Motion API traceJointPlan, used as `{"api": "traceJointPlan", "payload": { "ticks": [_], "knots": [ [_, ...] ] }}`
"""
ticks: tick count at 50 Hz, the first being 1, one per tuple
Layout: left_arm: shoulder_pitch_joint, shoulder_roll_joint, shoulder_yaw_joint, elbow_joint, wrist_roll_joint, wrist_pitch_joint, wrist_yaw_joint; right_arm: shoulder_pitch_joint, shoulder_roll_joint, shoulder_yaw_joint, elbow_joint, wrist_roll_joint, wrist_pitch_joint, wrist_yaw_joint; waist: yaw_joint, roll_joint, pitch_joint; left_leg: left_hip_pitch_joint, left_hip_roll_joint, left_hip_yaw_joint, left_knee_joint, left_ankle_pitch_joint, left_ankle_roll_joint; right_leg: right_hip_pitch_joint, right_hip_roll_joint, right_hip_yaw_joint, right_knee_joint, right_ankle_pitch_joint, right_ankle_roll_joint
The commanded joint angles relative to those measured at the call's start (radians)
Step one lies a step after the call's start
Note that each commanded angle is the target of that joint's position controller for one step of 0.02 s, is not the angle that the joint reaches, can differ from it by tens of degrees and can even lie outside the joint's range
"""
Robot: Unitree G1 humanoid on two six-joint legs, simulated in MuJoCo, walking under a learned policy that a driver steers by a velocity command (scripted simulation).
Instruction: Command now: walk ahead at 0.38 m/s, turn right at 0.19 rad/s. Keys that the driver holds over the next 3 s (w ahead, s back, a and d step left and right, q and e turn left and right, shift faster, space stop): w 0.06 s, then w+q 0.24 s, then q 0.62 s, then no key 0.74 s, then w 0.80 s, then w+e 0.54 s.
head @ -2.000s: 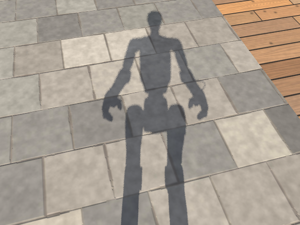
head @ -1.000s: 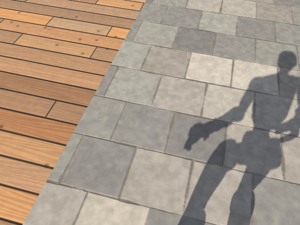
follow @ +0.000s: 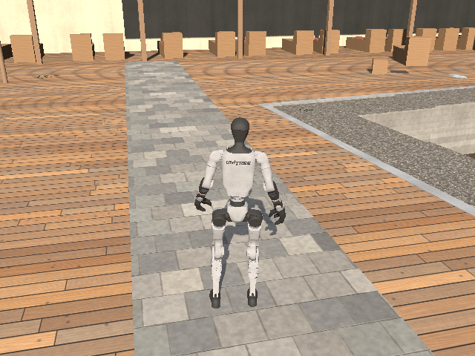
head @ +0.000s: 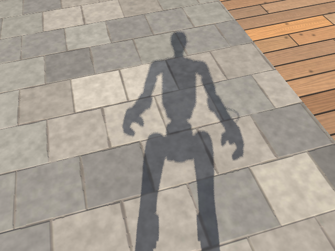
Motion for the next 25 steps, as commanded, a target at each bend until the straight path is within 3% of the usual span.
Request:
{"api": "traceJointPlan", "payload": {
  "ticks": [1, 2, 4, 5, 7, 10, 14, 16, 18, 19, 20, 21, 22, 23, 24, 25],
  "knots": [
    [0.230, 0.213, 0.063, -0.013, 0.002, -0.038, 0.002, -0.182, -0.126, -0.019, -0.159, 0.026, -0.055, 0.008, 0.141, -0.200, 0.042, -0.647, 0.000, -0.090, 0.446, -0.087, 0.018, 0.387, -0.383, 0.622, -0.334, -0.284, -0.279],
    [0.192, 0.166, 0.047, -0.012, 0.004, -0.050, 0.000, -0.173, -0.126, -0.020, -0.145, 0.024, -0.057, 0.011, 0.119, -0.190, 0.090, -0.655, 0.022, -0.096, 0.435, 0.026, 0.031, 0.347, -0.328, 0.528, -0.348, -0.277, -0.243],
    [0.120, 0.140, 0.034, -0.020, 0.011, -0.054, 0.001, -0.149, -0.113, -0.022, -0.118, -0.001, -0.057, 0.013, 0.076, -0.161, 0.107, -0.603, 0.046, -0.099, 0.376, 0.175, 0.022, 0.290, -0.264, 0.378, -0.374, -0.058, -0.193],
    [0.114, 0.135, 0.032, -0.019, 0.018, -0.057, 0.006, -0.138, -0.096, -0.017, -0.103, -0.002, -0.054, 0.018, 0.069, -0.152, 0.095, -0.570, 0.044, -0.090, 0.370, 0.238, 0.014, 0.272, -0.243, 0.312, -0.386, 0.062, -0.178],
    [0.127, 0.132, 0.033, 0.002, 0.024, -0.063, 0.014, -0.135, -0.064, -0.006, -0.086, 0.001, -0.045, 0.020, 0.068, -0.121, 0.072, -0.548, 0.035, -0.082, 0.328, 0.328, -0.008, 0.272, -0.224, 0.202, -0.390, 0.241, -0.163],
    [0.144, 0.139, 0.035, 0.033, 0.025, -0.068, 0.021, -0.201, -0.029, 0.011, -0.101, 0.009, -0.038, 0.022, 0.089, -0.106, 0.092, -0.492, 0.006, -0.084, 0.154, 0.447, -0.019, 0.234, -0.197, 0.075, -0.407, 0.312, -0.135],
    [0.179, 0.167, 0.043, 0.078, 0.014, -0.072, 0.027, -0.317, -0.009, 0.027, -0.139, 0.013, -0.044, 0.044, 0.127, -0.098, 0.139, -0.422, -0.027, -0.052, -0.051, 0.540, 0.011, 0.240, -0.223, -0.006, -0.437, 0.320, -0.120],
    [0.185, 0.170, 0.045, 0.098, 0.008, -0.065, 0.029, -0.351, -0.009, 0.030, -0.158, 0.010, -0.049, 0.058, 0.127, -0.084, 0.156, -0.414, -0.042, -0.038, -0.118, 0.518, 0.037, 0.296, -0.240, -0.038, -0.398, 0.440, -0.109],
    [0.166, 0.194, 0.050, 0.100, 0.009, -0.050, 0.042, -0.332, -0.033, 0.019, -0.169, -0.002, -0.054, 0.071, 0.095, -0.112, 0.107, -0.337, -0.094, 0.012, -0.145, 0.454, 0.067, 0.350, -0.240, -0.071, -0.275, 0.799, -0.080],
    [0.157, 0.211, 0.054, 0.094, 0.009, -0.041, 0.052, -0.282, -0.059, 0.007, -0.161, -0.006, -0.052, 0.072, 0.067, -0.144, 0.048, -0.267, -0.131, 0.039, -0.138, 0.415, 0.082, 0.379, -0.233, -0.082, -0.179, 0.993, -0.059],
    [0.146, 0.221, 0.057, 0.086, 0.012, -0.030, 0.061, -0.170, -0.096, -0.013, -0.135, -0.006, -0.049, 0.068, 0.013, -0.161, -0.029, -0.138, -0.170, 0.055, -0.140, 0.396, 0.101, 0.376, -0.218, -0.093, -0.031, 1.107, -0.039],
    [0.129, 0.222, 0.055, 0.074, 0.007, -0.027, 0.066, -0.038, -0.140, -0.036, -0.108, -0.002, -0.047, 0.056, -0.062, -0.139, -0.102, 0.073, -0.185, 0.036, -0.205, 0.484, 0.134, 0.282, -0.185, -0.115, 0.176, 1.076, -0.004],
    [0.151, 0.180, 0.038, 0.046, 0.025, -0.036, 0.065, 0.071, -0.201, -0.051, -0.098, -0.005, -0.036, 0.032, -0.099, -0.017, -0.206, 0.377, -0.041, -0.154, -0.188, 0.756, 0.194, 0.042, -0.119, -0.110, 0.489, 0.656, 0.047],
    [0.340, 0.047, -0.005, 0.024, 0.053, -0.057, 0.038, 0.017, -0.287, -0.050, -0.128, -0.031, -0.038, 0.025, 0.057, 0.236, -0.385, 0.751, 0.292, -0.669, -0.115, 1.081, 0.435, -0.359, 0.070, 0.006, 0.905, -0.417, 0.112],
    [0.260, 0.175, 0.012, 0.048, 0.028, -0.073, 0.023, 0.053, -0.218, -0.046, -0.151, -0.024, -0.026, 0.019, -0.062, 0.076, -0.551, 0.731, 0.291, -0.740, -0.217, 0.927, 0.454, -0.357, 0.051, 0.179, 0.993, -0.371, 0.104],
    [0.136, 0.198, 0.022, 0.005, -0.008, -0.074, 0.021, -0.020, -0.184, -0.036, -0.158, -0.015, -0.021, 0.017, -0.055, 0.044, -0.380, 0.594, 0.233, -0.593, -0.261, 0.849, 0.397, -0.407, 0.001, 0.173, 0.941, -0.290, 0.086]
  ]
}}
